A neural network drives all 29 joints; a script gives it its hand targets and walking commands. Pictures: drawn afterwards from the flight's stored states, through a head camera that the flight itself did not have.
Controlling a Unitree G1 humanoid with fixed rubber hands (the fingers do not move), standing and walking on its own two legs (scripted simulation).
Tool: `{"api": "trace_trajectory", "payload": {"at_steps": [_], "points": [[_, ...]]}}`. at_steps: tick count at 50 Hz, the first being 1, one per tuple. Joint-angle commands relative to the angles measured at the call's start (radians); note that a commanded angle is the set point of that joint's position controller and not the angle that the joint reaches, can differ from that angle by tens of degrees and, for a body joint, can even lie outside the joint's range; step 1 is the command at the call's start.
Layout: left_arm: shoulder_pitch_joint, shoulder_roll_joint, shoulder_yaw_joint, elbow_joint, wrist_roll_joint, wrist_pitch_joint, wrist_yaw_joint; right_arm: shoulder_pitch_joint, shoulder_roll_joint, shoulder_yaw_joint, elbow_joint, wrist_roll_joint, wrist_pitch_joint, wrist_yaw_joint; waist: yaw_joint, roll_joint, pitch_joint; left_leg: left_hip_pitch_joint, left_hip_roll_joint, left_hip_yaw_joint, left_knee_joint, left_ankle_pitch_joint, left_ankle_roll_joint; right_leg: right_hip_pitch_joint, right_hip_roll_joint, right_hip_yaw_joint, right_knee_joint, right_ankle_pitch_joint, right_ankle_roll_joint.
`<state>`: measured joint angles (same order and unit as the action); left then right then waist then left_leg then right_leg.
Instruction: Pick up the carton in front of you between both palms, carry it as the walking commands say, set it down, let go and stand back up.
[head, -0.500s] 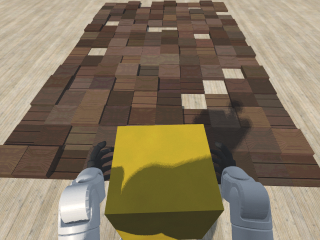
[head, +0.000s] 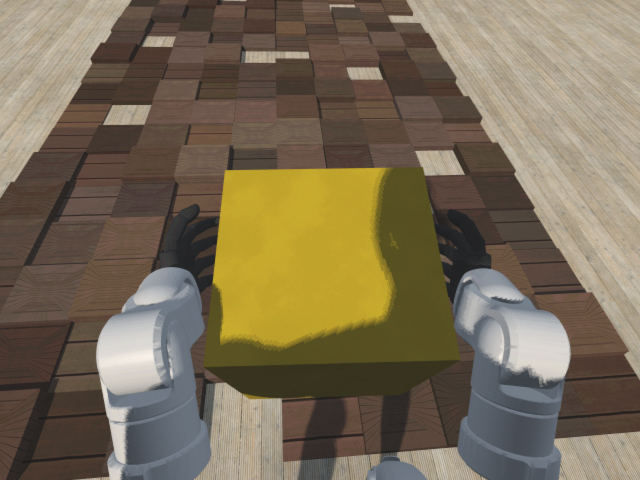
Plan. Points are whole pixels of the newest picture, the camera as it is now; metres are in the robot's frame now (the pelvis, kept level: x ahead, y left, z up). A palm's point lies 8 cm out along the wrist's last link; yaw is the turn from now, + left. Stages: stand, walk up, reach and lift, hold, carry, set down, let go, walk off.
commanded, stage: carry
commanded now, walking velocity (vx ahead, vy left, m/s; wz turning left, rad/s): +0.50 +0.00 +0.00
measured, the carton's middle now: (325, 298) +0.32 -0.01 +0.07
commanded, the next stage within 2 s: none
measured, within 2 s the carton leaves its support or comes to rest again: neither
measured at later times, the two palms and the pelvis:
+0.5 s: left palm (230, 92) +0.70 +0.14 +0.13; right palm (398, 90) +0.73 -0.16 +0.12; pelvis +0.31 -0.05 +0.00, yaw +2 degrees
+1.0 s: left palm out of the picture +1.10 +0.09 +0.21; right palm out of the picture +1.09 -0.21 +0.20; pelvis +0.69 -0.03 +0.02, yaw +1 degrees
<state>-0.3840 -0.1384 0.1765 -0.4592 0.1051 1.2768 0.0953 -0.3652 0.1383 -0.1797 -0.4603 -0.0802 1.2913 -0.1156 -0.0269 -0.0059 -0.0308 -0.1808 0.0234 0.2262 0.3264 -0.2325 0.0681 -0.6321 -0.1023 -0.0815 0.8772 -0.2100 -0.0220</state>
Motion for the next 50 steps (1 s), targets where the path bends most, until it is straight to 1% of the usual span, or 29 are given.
{"api": "trace_trajectory", "payload": {"at_steps": [1,6,8,9,10,11,12,15,17,22,29,30,31,32,33,34,35,36,37,38,40,41,43,44,46,47,48,49,50], "points": [[-0.612,-0.674,-0.727,0.117,-0.408,0.042,-0.196,-0.672,0.637,0.715,0.065,0.437,0.029,0.246,-0.01,0.147,-0.258,0.247,0.208,-0.14,-0.079,0.319,0.095,-0.038,0.027,-0.065,-0.132,0.081,0.0],[-0.832,-0.696,-0.657,0.293,-0.45,0.07,-0.193,-0.892,0.659,0.65,0.248,0.455,0.045,0.23,-0.013,0.167,-0.195,0.252,0.213,-0.12,-0.008,0.377,0.076,0.024,0.052,-0.091,-0.264,0.122,-0.046],[-0.887,-0.722,-0.613,0.37,-0.46,0.072,-0.195,-0.981,0.694,0.624,0.312,0.462,0.048,0.223,0.031,0.145,-0.244,0.23,0.186,-0.06,0.152,0.524,0.042,0.207,0.108,-0.145,-0.337,0.1,-0.067],[-0.903,-0.732,-0.589,0.417,-0.463,0.07,-0.197,-1.014,0.72,0.613,0.344,0.465,0.05,0.218,0.068,0.069,-0.328,0.15,0.128,-0.014,0.353,0.532,0.009,0.438,0.145,-0.171,-0.351,0.054,-0.07],[-0.917,-0.746,-0.566,0.456,-0.466,0.067,-0.2,-1.052,0.733,0.596,0.373,0.467,0.049,0.216,0.121,-0.04,-0.425,0.012,0.102,-0.016,0.6,0.327,-0.017,0.649,0.009,0.018,-0.388,-0.053,-0.075],[-0.979,-0.724,-0.538,0.48,-0.456,0.057,-0.2,-1.103,0.794,0.594,0.395,0.477,0.051,0.212,0.108,-0.323,-0.526,-0.301,-0.034,-0.082,0.896,-0.06,-0.061,0.893,-0.251,0.507,-0.461,-0.061,-0.229],[-0.998,-0.783,-0.532,0.503,-0.476,0.051,-0.205,-1.153,0.799,0.577,0.401,0.473,0.044,0.208,0.127,-0.336,-0.514,-0.506,-0.083,-0.186,1.043,-0.283,-0.055,0.942,-0.27,0.657,-0.573,-0.051,-0.266],[-1.208,-0.93,-0.553,0.395,-0.558,0.026,-0.217,-1.278,0.892,0.551,0.376,0.472,0.017,0.186,0.101,-0.073,-0.469,-0.587,0.024,-0.249,1.045,-0.165,-0.001,0.861,-0.19,0.373,-0.449,0.305,-0.198],[-1.287,-0.968,-0.555,0.339,-0.58,0.018,-0.21,-1.283,0.907,0.526,0.363,0.454,0.005,0.165,0.089,-0.082,-0.512,-0.529,0.03,-0.239,0.957,-0.122,-0.005,0.827,-0.164,0.301,-0.463,0.286,-0.174],[-1.245,-0.962,-0.567,0.318,-0.553,0.009,-0.199,-1.214,0.881,0.521,0.362,0.381,-0.019,0.137,0.107,-0.098,-0.521,-0.664,0.023,-0.186,0.807,-0.139,-0.023,0.929,-0.167,0.244,-0.428,0.464,-0.22],[-1.146,-0.891,-0.602,0.307,-0.501,0.008,-0.203,-1.139,0.81,0.547,0.334,0.322,-0.016,0.146,0.143,-0.122,-0.424,-0.619,-0.051,-0.063,0.409,0.03,-0.01,0.969,-0.072,0.11,-0.348,0.767,-0.176],[-1.138,-0.88,-0.605,0.315,-0.493,0.011,-0.205,-1.123,0.802,0.549,0.34,0.321,-0.011,0.151,0.098,-0.14,-0.428,-0.401,-0.119,0.014,0.309,-0.066,0.002,0.827,-0.067,0.042,-0.318,0.901,-0.149],[-1.149,-0.895,-0.608,0.31,-0.503,0.02,-0.211,-1.108,0.795,0.556,0.35,0.305,-0.02,0.151,0.04,-0.066,-0.492,-0.167,-0.15,0.029,0.325,0.053,0.044,0.738,-0.007,-0.045,-0.165,1.132,-0.085],[-1.181,-0.895,-0.604,0.306,-0.513,0.022,-0.219,-1.053,0.777,0.555,0.373,0.292,-0.028,0.151,-0.07,0.039,-0.645,0.292,-0.101,-0.109,0.28,0.257,0.128,0.428,0.019,-0.049,0.113,1.216,0.018],[-1.221,-0.897,-0.612,0.26,-0.526,0.02,-0.226,-1.051,0.787,0.569,0.336,0.308,-0.038,0.149,-0.147,0.146,-0.657,0.535,0.005,-0.327,0.165,0.422,0.203,0.104,0.077,0.029,0.337,0.614,0.061],[-1.214,-0.91,-0.61,0.244,-0.52,0.023,-0.23,-1.062,0.82,0.586,0.304,0.336,-0.045,0.148,-0.164,0.338,-0.623,0.74,0.146,-0.535,0.163,0.697,0.282,-0.205,0.173,0.093,0.561,-0.256,0.069],[-1.166,-0.894,-0.605,0.222,-0.488,0.019,-0.223,-1.072,0.851,0.619,0.239,0.378,-0.046,0.151,-0.165,0.26,-0.609,0.78,0.228,-0.596,0.253,0.894,0.279,-0.317,0.165,0.155,0.701,-0.338,0.018],[-1.142,-0.86,-0.582,0.201,-0.454,0.016,-0.211,-1.127,0.87,0.654,0.146,0.417,-0.044,0.153,-0.174,0.176,-0.563,0.804,0.23,-0.581,0.256,0.885,0.206,-0.415,0.146,0.196,0.671,-0.396,-0.021],[-1.106,-0.821,-0.553,0.18,-0.415,0.01,-0.195,-1.178,0.867,0.677,0.064,0.452,-0.044,0.154,-0.17,0.069,-0.517,0.772,0.227,-0.556,0.243,0.789,0.139,-0.454,0.126,0.18,0.578,-0.395,-0.043],[-1.042,-0.782,-0.52,0.183,-0.374,0.011,-0.179,-1.221,0.879,0.705,0.009,0.493,-0.037,0.154,-0.158,0.024,-0.5,0.743,0.221,-0.542,0.231,0.701,0.107,-0.454,0.108,0.17,0.492,-0.38,-0.052],[-0.961,-0.692,-0.469,0.189,-0.298,0.008,-0.148,-1.261,0.859,0.737,-0.03,0.55,-0.025,0.16,-0.138,0.021,-0.507,0.635,0.191,-0.501,0.183,0.637,0.091,-0.338,0.096,0.118,0.223,-0.319,-0.038],[-0.947,-0.654,-0.454,0.196,-0.26,0.005,-0.136,-1.276,0.852,0.747,-0.018,0.574,-0.017,0.171,-0.12,-0.005,-0.494,0.488,0.158,-0.447,0.138,0.613,0.095,-0.164,0.118,0.07,-0.052,-0.202,-0.014],[-0.948,-0.595,-0.442,0.221,-0.206,0.004,-0.117,-1.279,0.84,0.751,0.053,0.618,-0.006,0.201,-0.075,0.097,-0.483,0.184,0.088,-0.289,0.075,0.548,0.052,0.285,0.177,-0.012,-0.34,0.177,-0.001],[-0.953,-0.579,-0.441,0.238,-0.192,0.006,-0.112,-1.279,0.839,0.747,0.101,0.631,-0.002,0.215,-0.011,0.145,-0.505,0.088,0.089,-0.25,0.119,0.592,0.04,0.49,0.176,-0.033,-0.354,0.338,-0.011],[-0.97,-0.555,-0.438,0.292,-0.193,0.014,-0.115,-1.279,0.832,0.726,0.199,0.625,0.006,0.235,0.125,0.066,-0.518,-0.041,0.051,-0.184,0.359,0.615,-0.004,0.765,0.143,-0.058,-0.395,0.42,-0.028],[-0.977,-0.559,-0.441,0.327,-0.21,0.023,-0.126,-1.291,0.817,0.7,0.254,0.607,0.013,0.24,0.158,-0.042,-0.472,-0.172,0.003,-0.221,0.564,0.123,-0.009,0.848,0.054,0.042,-0.423,0.347,-0.027],[-0.958,-0.555,-0.436,0.383,-0.234,0.04,-0.139,-1.276,0.793,0.664,0.337,0.586,0.028,0.242,0.129,-0.128,-0.48,-0.286,-0.05,-0.236,0.751,-0.278,0.002,0.925,-0.08,0.2,-0.276,0.546,-0.028],[-0.918,-0.525,-0.438,0.441,-0.227,0.061,-0.15,-1.214,0.78,0.616,0.379,0.544,0.048,0.229,0.077,-0.307,-0.642,-0.409,-0.093,-0.307,0.969,-0.29,-0.012,1.025,-0.26,0.598,-0.4,0.348,-0.198],[-0.989,-0.602,-0.465,0.46,-0.283,0.075,-0.168,-1.247,0.751,0.575,0.404,0.51,0.064,0.221,0.076,-0.219,-0.619,-0.45,-0.05,-0.322,1.048,-0.232,-0.014,0.96,-0.262,0.621,-0.459,0.176,-0.233]]}}
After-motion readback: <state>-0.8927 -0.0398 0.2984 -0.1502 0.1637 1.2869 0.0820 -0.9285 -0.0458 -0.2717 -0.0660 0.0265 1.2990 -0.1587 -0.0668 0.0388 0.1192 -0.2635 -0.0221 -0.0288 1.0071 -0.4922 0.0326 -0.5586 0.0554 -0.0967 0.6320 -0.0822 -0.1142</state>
